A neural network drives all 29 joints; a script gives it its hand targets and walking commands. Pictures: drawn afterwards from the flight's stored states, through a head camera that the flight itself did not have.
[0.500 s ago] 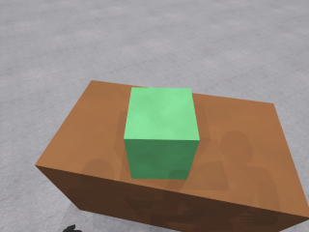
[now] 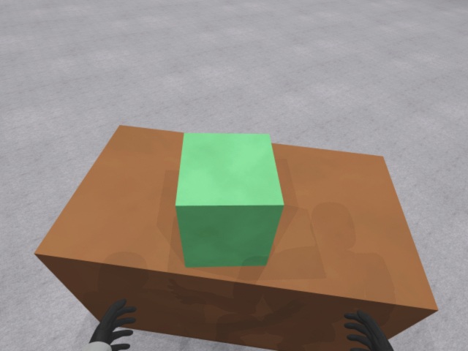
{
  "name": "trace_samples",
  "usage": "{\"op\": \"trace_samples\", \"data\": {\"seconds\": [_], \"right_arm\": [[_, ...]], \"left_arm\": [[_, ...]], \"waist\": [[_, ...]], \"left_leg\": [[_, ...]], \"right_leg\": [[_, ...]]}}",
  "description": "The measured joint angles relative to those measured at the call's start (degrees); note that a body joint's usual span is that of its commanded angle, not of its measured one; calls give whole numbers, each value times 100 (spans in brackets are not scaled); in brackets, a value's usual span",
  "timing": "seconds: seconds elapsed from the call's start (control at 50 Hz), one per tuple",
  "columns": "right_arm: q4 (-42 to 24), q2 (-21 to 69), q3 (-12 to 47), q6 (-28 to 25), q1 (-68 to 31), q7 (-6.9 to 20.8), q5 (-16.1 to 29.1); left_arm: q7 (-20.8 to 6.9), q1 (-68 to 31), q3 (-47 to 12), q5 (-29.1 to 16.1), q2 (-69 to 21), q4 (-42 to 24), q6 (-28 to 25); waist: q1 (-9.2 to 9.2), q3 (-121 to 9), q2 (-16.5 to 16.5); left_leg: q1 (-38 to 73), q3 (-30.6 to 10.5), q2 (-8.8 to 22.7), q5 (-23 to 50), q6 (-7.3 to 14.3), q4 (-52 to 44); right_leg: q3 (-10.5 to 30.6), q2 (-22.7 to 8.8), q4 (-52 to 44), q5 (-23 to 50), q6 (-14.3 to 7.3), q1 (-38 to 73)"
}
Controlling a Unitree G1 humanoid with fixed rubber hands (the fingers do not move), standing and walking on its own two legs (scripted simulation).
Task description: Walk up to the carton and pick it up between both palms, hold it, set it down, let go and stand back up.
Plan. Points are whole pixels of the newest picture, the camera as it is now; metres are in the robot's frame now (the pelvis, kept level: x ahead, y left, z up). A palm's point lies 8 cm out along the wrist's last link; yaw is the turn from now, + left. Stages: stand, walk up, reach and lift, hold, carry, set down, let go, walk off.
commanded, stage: reach and lift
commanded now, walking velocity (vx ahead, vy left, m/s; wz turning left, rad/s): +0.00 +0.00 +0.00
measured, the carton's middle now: (226, 201) +0.46 +0.04 -0.07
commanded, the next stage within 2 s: none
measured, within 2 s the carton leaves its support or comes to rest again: neither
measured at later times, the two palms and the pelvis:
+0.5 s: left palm (108, 318) +0.20 +0.23 -0.07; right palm (363, 329) +0.19 -0.21 -0.06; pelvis +0.02 +0.02 +0.00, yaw -2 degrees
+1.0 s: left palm (110, 289) +0.24 +0.24 -0.04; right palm (339, 292) +0.25 -0.18 -0.05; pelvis +0.02 +0.01 -0.01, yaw -1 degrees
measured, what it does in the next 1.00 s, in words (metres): stands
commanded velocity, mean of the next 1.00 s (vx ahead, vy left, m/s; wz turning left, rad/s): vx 0.00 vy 0.00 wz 0.00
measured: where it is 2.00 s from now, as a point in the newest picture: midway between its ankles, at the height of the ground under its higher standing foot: outside the picture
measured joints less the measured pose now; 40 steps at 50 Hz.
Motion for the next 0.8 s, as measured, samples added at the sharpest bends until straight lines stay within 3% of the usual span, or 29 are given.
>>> {"op": "trace_samples", "data": {"seconds": [0.16, 0.3, 0.42, 0.62, 0.8], "right_arm": [[-344, 213, -104, 70, 117, 195, 9], [-36, 158, -197, -315, -142, 304, 61], [279, 21, -97, -690, -267, 318, 256], [675, -8, 392, -1443, -384, 314, 975], [861, 95, 652, -2031, -691, 169, 1257]], "left_arm": [[297, 174, -123, -159, -17, -52, -501], [481, 216, -434, -389, -118, -36, -1167], [441, 118, -475, -483, -219, 295, -1703], [382, -12, -297, -349, -326, 615, -2652], [185, -185, -196, -518, -295, 875, -3356]], "waist": [[228, 75, 32], [195, -130, 269], [162, -298, 289], [251, -278, 99], [204, -336, 246]], "left_leg": [[-93, 115, -40, 9, 44, 9], [-136, 171, -70, -22, 107, -57], [-57, 198, -58, -74, 104, -139], [-22, 134, 28, -191, 28, -83], [-275, 40, 2, -300, 30, 192]], "right_leg": [[109, -44, 16, 38, 60, -133], [161, -76, -179, 95, 125, -135], [191, -62, -302, 74, 131, -50], [148, 30, -347, 0, 63, 42], [81, 14, -90, -126, 70, -169]]}}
